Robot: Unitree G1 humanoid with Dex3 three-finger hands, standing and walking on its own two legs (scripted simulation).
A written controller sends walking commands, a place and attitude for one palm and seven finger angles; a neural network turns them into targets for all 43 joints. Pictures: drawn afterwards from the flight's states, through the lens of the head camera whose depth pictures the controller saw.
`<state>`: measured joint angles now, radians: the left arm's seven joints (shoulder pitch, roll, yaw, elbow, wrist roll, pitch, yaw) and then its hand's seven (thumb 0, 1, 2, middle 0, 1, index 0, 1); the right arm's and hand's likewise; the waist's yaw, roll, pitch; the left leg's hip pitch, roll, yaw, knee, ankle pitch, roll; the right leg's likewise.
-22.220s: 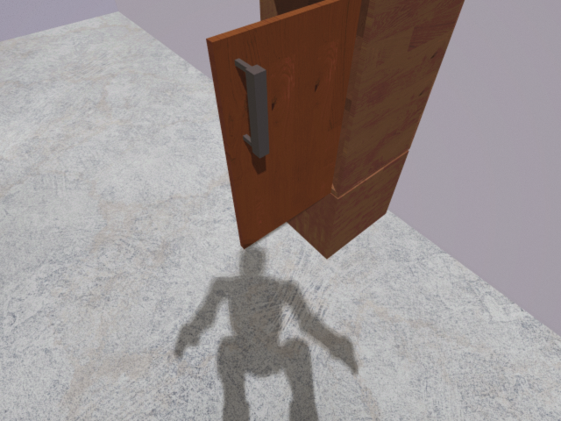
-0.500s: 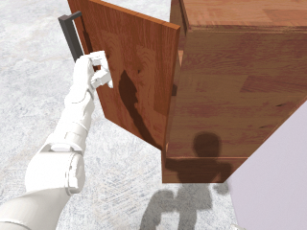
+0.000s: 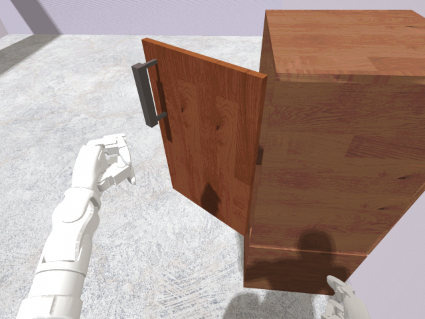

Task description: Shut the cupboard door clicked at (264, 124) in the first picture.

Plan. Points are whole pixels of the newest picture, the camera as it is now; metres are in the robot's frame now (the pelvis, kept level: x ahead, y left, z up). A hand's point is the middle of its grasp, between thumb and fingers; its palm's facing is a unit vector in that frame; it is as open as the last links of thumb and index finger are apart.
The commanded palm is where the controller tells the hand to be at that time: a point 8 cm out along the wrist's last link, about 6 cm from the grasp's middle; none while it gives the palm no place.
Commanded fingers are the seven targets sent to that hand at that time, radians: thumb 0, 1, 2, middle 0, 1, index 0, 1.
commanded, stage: draw the hand back to the body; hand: left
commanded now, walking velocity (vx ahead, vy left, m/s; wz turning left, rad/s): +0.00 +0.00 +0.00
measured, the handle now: (152, 94) +0.65 +0.20 +0.12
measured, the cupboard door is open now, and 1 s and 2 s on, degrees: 57 57 57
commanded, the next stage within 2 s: step back with the hand held close in 1.00 s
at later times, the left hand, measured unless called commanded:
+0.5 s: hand (60, 218) +0.23 +0.24 +0.15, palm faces +0.39 -0.86 -0.34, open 5.1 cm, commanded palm +0.17 +0.28 +0.17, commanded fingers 0.00 0.90 0.90 -0.34 -0.45 -0.34 -0.45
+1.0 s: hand (38, 236) +0.19 +0.25 +0.16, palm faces +0.45 -0.81 -0.38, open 7.4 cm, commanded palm +0.15 +0.29 +0.18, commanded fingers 0.00 0.90 0.90 -0.20 -0.30 -0.20 -0.30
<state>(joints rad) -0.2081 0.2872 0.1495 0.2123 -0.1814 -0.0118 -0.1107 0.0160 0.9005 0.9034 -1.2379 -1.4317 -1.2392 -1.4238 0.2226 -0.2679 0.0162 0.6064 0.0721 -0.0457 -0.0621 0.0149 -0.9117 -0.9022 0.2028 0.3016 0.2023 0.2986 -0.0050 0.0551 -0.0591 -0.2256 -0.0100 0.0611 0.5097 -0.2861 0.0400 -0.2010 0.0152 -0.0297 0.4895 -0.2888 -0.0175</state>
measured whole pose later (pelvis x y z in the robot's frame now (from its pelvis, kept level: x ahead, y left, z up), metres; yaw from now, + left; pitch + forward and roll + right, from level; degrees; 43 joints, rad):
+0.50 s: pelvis +0.01 -0.01 +0.01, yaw +1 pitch -4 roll +0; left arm 0.32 0.33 0.27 -0.24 -0.10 -0.04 0.07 0.01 0.90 0.90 -0.61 -0.74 -0.61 -0.73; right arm 0.21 -0.22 0.04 0.63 0.02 0.01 -0.06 0.01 -0.91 -0.90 0.21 0.30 0.21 0.30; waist 0.04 0.08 -0.01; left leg -0.07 -0.01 0.05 0.38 -0.24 0.03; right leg -0.05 0.02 -0.04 0.36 -0.25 -0.02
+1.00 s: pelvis +0.01 -0.01 +0.01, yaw +1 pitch -4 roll +0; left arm 0.46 0.34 0.32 -0.36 -0.09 -0.06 0.10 0.01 0.89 0.90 -0.22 -0.31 -0.22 -0.31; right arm 0.18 -0.22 0.02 0.63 0.01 -0.06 -0.07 0.01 -0.91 -0.90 0.21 0.30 0.21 0.30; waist 0.06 0.07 -0.01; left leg -0.08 -0.01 0.04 0.40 -0.25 0.03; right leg -0.05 0.02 -0.04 0.37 -0.26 -0.03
